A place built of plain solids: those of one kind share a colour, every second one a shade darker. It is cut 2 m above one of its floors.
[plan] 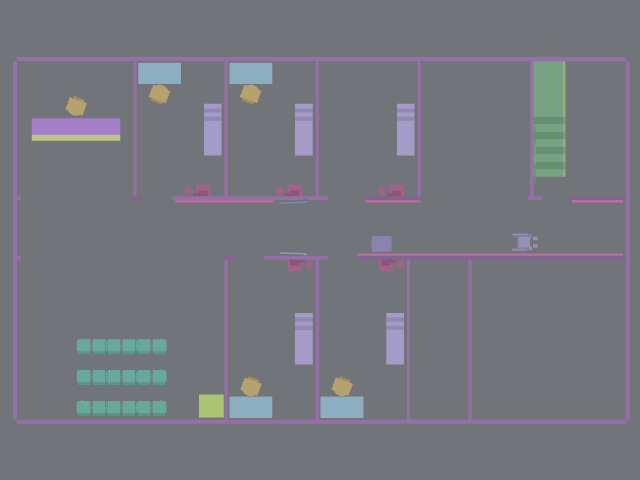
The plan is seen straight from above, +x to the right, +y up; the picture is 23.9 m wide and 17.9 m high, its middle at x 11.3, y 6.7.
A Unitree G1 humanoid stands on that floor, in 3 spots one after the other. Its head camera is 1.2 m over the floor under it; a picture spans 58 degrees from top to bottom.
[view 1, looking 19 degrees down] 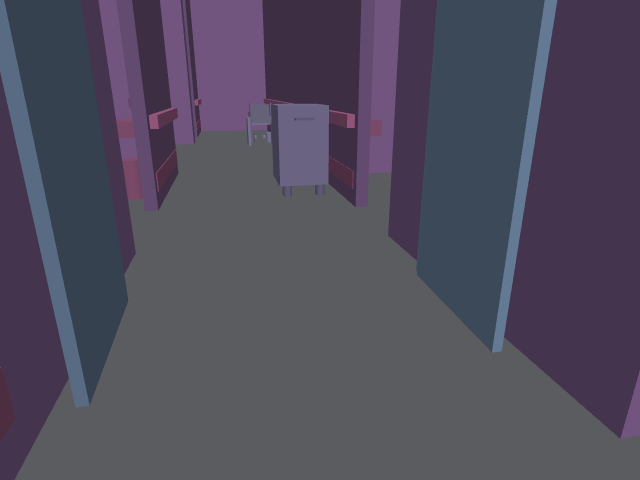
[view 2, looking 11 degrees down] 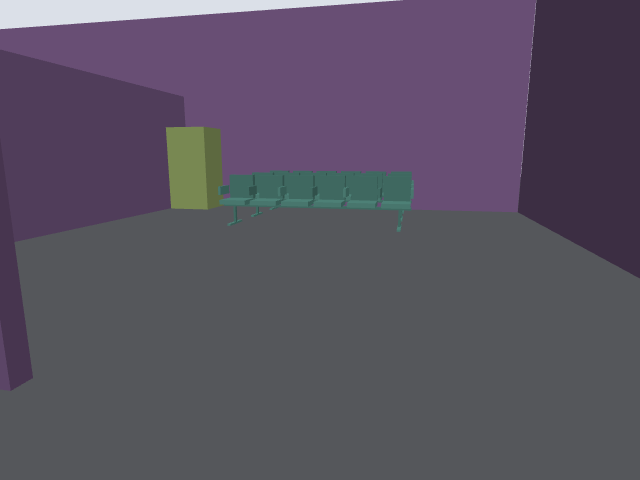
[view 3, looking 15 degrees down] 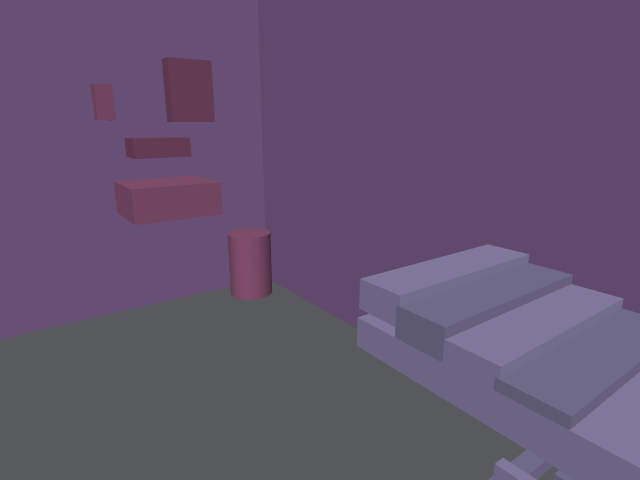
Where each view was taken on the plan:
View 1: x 8.20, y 7.44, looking -12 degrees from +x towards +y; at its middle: ground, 3.69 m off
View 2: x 2.25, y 10.01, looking -78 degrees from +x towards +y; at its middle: ground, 6.29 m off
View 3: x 9.55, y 3.05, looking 54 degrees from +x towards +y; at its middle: wall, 2.80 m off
